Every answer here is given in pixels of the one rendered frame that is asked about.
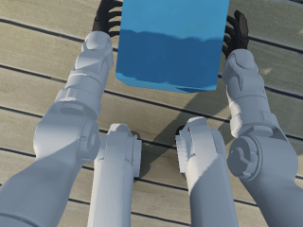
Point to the right robot shin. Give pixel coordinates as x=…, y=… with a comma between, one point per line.
x=217, y=137

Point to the robot left upper arm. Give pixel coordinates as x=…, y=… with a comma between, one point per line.
x=37, y=196

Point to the right robot forearm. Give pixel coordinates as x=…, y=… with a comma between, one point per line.
x=247, y=98

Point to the left robot forearm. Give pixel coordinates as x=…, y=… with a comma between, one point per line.
x=87, y=80

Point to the carton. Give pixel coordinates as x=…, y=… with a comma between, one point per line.
x=171, y=45

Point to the robot right upper arm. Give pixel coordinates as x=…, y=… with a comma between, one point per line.
x=267, y=168

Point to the right robot hand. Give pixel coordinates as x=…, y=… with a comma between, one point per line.
x=239, y=33

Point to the left robot hand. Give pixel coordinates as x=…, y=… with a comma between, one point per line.
x=101, y=22

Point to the left robot thigh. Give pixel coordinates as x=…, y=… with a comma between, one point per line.
x=113, y=182

